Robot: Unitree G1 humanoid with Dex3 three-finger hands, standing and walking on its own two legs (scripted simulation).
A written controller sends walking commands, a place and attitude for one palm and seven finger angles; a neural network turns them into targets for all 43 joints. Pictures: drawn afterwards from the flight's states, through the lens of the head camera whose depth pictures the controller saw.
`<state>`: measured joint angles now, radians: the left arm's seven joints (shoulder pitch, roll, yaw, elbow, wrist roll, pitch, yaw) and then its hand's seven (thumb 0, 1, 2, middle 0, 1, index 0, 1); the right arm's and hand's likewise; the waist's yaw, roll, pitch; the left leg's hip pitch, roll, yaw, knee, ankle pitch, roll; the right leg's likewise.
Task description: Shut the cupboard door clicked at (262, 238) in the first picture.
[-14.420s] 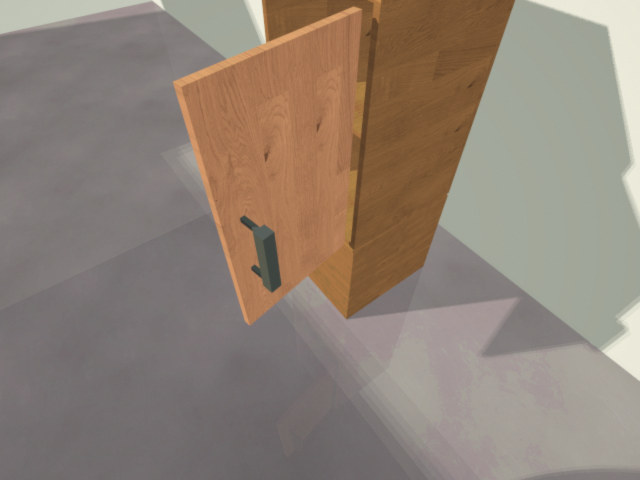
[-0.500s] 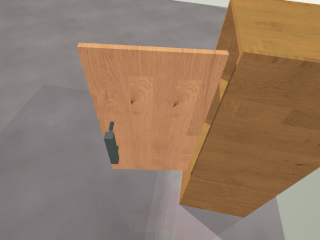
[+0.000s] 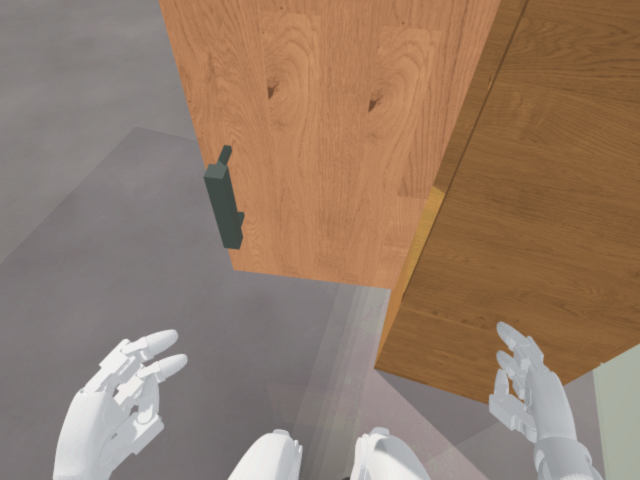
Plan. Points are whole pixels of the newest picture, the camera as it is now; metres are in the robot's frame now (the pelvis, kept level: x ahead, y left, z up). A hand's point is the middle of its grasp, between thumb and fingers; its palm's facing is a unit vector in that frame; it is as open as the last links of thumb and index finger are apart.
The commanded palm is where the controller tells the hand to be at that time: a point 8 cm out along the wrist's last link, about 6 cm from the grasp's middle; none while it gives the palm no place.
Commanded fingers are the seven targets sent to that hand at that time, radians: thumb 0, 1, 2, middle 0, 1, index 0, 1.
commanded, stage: raise the hand and make a fist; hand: left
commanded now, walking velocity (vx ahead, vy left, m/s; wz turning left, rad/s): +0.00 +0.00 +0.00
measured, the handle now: (229, 199) +0.49 +0.19 +0.03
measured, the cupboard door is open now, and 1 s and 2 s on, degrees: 100 100 100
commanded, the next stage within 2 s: bring the fist close to the handle in 1.44 s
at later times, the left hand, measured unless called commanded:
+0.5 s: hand (169, 371) +0.22 +0.19 +0.04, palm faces -0.02 -1.00 -0.03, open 3.6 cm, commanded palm +0.20 +0.25 +0.04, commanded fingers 0.00 0.90 0.90 -1.10 -1.28 -1.10 -1.28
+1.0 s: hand (147, 356) +0.24 +0.22 +0.04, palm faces -0.03 -1.00 -0.03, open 3.1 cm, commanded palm +0.22 +0.27 +0.04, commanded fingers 0.00 0.90 0.90 -1.30 -1.50 -1.30 -1.50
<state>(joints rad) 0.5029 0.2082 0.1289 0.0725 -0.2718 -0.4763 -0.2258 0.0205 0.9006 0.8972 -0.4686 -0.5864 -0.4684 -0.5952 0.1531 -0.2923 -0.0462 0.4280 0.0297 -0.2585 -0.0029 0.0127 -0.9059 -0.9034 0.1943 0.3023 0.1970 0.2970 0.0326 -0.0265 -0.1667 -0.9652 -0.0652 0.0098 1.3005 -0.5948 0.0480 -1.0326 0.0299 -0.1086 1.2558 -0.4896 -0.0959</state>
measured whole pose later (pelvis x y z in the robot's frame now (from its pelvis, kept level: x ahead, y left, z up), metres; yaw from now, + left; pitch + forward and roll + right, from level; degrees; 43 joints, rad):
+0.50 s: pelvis +0.01 +0.01 +0.00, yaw +0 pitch +19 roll -1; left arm 0.42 0.23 0.16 0.03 -0.31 -0.48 -0.30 0.02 0.90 0.90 -0.92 -1.08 -0.92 -1.09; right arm 0.27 -0.27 -0.01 0.53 0.03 -0.21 -0.03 0.02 -0.90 -0.90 0.20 0.30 0.20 0.30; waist 0.00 0.02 -0.17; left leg -1.02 -0.06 0.00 1.29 -0.60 0.05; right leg -1.08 0.04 -0.12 1.23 -0.48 -0.09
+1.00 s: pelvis +0.02 +0.03 +0.00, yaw +0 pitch +19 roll -4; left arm 0.38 0.25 0.13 -0.01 -0.28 -0.44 -0.27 0.02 0.90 0.90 -1.28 -1.48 -1.28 -1.49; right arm 0.21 -0.24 0.04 0.44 0.02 -0.16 -0.02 0.01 -0.90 -0.90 0.20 0.30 0.20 0.30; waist 0.02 0.03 -0.18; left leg -1.03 -0.07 -0.01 1.31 -0.61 0.08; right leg -1.07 0.03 -0.12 1.22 -0.49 -0.05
